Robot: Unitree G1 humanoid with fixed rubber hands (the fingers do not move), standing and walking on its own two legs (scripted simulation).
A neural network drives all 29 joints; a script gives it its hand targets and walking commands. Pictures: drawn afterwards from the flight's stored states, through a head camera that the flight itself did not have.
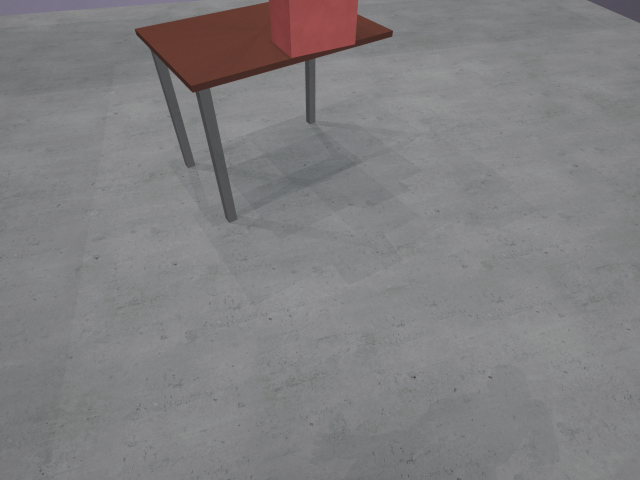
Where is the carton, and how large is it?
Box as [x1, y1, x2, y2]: [269, 0, 357, 57]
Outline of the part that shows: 269,0 272,41 291,57 354,43 357,0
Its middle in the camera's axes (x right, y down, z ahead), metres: -0.03 -0.82 +1.41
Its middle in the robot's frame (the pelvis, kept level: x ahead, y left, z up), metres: +1.61 +0.06 -0.02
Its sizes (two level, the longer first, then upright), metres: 0.271 0.171 0.202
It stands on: a table, 0.67 m high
